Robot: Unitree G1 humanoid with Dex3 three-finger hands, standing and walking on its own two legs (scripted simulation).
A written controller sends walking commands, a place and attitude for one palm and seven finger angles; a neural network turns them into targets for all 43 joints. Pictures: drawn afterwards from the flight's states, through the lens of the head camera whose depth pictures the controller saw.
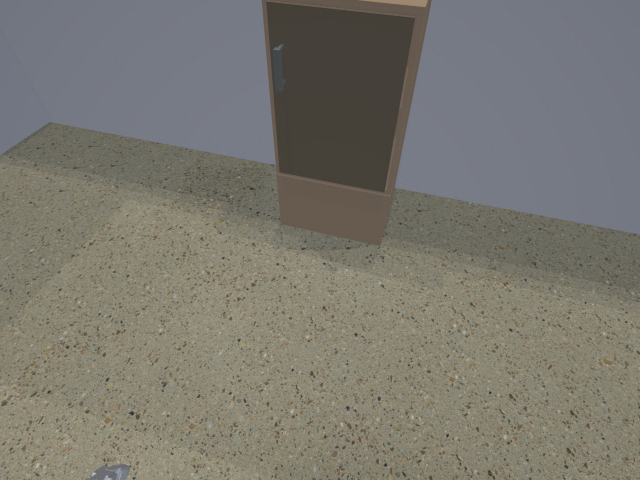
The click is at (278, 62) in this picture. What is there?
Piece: cupboard door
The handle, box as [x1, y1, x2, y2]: [273, 44, 285, 91]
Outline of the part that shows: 283,44 280,44 273,49 275,87 276,90 281,91 282,86 285,83 285,80 282,78 280,51 284,47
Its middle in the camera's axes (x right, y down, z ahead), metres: -0.13 -0.52 +1.18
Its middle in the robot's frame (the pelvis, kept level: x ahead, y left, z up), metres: +1.23 +0.19 -0.03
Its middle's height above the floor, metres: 0.74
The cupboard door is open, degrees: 0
